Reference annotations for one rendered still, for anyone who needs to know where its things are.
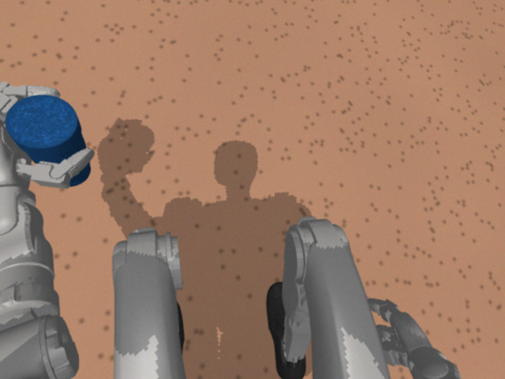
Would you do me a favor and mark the cup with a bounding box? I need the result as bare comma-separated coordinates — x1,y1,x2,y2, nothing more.
5,95,91,186

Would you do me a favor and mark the right robot arm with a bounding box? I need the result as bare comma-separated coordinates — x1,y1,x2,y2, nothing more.
407,347,461,379

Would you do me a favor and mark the right robot hand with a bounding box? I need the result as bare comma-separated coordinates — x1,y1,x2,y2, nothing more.
368,298,432,368

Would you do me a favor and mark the left robot hand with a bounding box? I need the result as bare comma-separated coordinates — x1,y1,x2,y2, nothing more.
0,81,95,189

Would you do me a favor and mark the left robot arm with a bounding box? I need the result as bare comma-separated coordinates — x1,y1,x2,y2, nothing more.
0,185,79,379

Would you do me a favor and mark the right robot foot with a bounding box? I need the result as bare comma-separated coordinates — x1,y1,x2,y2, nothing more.
267,282,306,379

